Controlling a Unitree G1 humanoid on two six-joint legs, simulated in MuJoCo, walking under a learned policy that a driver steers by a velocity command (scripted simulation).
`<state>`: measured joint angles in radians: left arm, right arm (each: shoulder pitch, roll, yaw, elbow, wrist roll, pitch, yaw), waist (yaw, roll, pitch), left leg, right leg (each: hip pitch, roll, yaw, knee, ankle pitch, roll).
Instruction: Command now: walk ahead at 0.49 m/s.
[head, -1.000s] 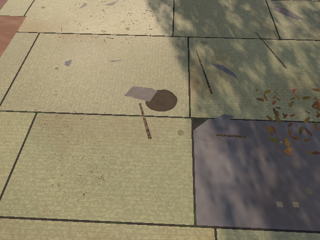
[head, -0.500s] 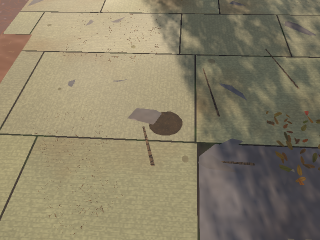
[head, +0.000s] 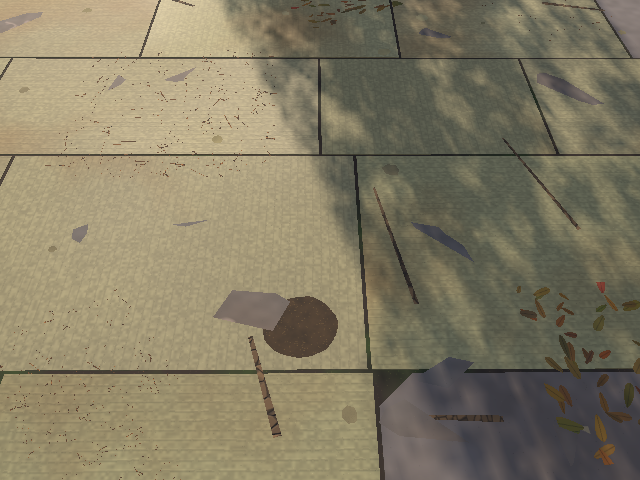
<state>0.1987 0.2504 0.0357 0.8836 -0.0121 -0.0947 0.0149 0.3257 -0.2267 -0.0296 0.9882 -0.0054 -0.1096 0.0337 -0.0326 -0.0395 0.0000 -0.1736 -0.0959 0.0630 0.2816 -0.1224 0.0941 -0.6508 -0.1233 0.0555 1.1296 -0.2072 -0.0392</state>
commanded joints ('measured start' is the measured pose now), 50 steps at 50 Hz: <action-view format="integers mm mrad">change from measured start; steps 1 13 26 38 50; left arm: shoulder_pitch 33 -174 98 252 123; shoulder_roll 42 83 110 142 82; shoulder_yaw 11 19 35 46 39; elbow -42 -127 0 90 17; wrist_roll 12 -10 18 -5 -6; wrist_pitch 5 -28 -29 10 -6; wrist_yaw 6 -46 -39 -3 -3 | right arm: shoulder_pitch -42 83 -69 -418 -136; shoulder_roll -135 -189 -91 -76 -89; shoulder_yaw -22 -39 -28 -16 -34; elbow -57 -7 -105 -228 -123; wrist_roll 2 26 13 26 -5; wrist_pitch -17 32 31 6 -3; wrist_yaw -19 -37 -41 5 2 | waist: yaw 47 13 15 96 43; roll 73 118 -16 -23 119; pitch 54 40 8 97 -43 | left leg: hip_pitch -101 183 -532 -546 9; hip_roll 285 345 243 182 327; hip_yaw -217 -187 -117 -75 -318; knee -202 6 746 260 -101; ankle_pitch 59 206 4 139 42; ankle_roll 173 83 -66 -36 135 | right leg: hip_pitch -23 150 505 730 53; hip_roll -43 70 -93 -140 -25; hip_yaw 4 -72 88 19 20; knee -149 -639 -997 -953 49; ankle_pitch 156 113 319 288 -68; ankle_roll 27 -29 -192 -145 -14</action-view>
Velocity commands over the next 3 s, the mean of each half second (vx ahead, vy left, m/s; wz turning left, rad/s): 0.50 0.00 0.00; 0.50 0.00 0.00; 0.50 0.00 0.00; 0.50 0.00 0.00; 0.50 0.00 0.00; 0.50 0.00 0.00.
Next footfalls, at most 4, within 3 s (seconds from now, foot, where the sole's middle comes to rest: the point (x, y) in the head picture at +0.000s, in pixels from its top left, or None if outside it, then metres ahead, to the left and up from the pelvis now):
0.30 right None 0.33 -0.17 -0.78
0.86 left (289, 425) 0.64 0.07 -0.78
1.42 right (381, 306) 0.95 -0.16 -0.78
1.98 left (283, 223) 1.25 0.09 -0.78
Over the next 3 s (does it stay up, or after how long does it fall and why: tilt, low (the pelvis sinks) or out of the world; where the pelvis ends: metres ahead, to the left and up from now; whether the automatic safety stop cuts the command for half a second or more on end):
stays up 1.64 -0.03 0.00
